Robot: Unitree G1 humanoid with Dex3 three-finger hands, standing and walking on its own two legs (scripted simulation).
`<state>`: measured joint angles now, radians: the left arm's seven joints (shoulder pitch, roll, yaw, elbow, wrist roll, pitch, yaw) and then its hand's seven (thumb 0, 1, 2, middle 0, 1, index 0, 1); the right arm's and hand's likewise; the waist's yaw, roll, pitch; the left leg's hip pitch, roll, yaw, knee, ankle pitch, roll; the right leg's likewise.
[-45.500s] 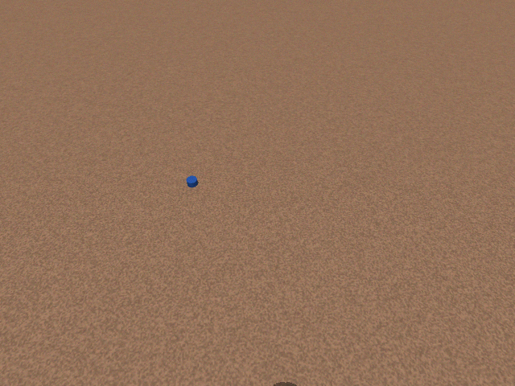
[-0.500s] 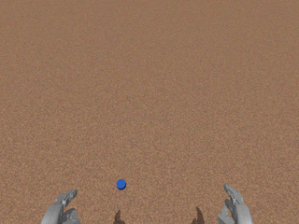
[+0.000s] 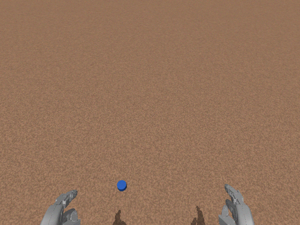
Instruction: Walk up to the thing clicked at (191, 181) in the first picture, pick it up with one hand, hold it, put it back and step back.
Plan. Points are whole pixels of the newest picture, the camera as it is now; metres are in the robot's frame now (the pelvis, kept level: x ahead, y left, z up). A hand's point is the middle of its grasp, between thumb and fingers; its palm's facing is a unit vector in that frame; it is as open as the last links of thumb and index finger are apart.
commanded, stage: home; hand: left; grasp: from above
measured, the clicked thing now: (121, 185) +0.48 +0.15 -0.70
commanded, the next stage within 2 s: stand in 0.62 s
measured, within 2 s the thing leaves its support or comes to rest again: neither
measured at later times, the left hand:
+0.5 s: hand out of the picture +0.16 +0.18 -0.05, palm faces +0.04 -0.98 -0.20, open 7.3 cm
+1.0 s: hand out of the picture +0.11 +0.23 -0.10, palm faces +0.03 -0.94 -0.34, open 7.3 cm
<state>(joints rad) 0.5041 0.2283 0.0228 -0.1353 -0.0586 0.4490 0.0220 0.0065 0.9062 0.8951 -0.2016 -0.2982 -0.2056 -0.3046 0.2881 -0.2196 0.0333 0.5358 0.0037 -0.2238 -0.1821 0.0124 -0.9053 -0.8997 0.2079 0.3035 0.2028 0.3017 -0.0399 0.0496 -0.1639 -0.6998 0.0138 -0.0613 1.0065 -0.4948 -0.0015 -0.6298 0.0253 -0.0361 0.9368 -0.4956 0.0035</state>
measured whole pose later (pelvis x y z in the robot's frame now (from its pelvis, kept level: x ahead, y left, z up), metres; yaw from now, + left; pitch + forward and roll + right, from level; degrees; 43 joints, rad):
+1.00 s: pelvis -0.01 +0.00 +0.03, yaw +0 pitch +1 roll +0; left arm 0.21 0.28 0.04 0.72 0.04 0.06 0.03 0.00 0.91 0.89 -0.20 -0.30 -0.21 -0.30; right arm 0.18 -0.28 -0.04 0.88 -0.06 -0.04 -0.02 0.01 -0.91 -0.90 0.21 0.30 0.20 0.30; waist 0.02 0.00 0.03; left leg -0.38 -0.02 -0.02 0.73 -0.36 0.01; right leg -0.35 -0.01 0.00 0.73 -0.39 0.01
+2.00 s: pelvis -0.01 -0.01 +0.07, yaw +1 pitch -3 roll +0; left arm 0.12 0.30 0.03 1.16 0.02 0.00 0.02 0.00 0.91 0.89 -0.20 -0.30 -0.21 -0.30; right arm 0.13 -0.31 -0.01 1.15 -0.03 -0.01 -0.02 0.00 -0.91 -0.90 0.21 0.30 0.20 0.30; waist 0.01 0.02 0.06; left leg -0.11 0.00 -0.04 0.33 -0.16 -0.01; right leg -0.07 0.00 -0.02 0.32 -0.19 0.00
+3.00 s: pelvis +0.00 -0.02 +0.07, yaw +0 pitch -2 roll +0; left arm 0.11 0.32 0.02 1.15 0.01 -0.01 0.01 0.00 0.91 0.89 -0.20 -0.30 -0.21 -0.30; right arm 0.11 -0.34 0.00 1.15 -0.02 -0.01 -0.01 0.00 -0.91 -0.90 0.21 0.30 0.20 0.30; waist 0.00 0.02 0.05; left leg -0.11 0.01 -0.04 0.31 -0.17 -0.02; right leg -0.08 0.01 -0.01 0.31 -0.20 -0.01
